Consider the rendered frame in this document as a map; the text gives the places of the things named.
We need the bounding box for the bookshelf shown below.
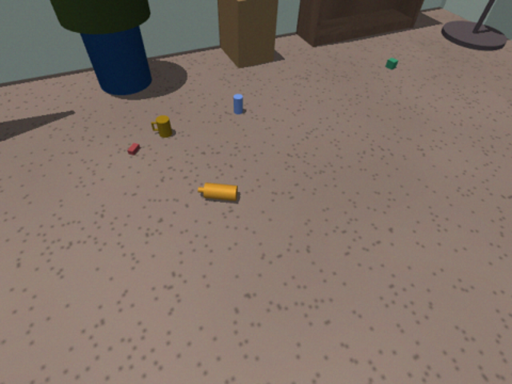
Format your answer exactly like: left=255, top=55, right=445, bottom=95
left=296, top=0, right=424, bottom=47

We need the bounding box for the coat stand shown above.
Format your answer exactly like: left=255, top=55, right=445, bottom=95
left=442, top=0, right=507, bottom=51

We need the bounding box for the potted plant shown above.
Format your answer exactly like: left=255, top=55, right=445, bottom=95
left=50, top=0, right=152, bottom=95

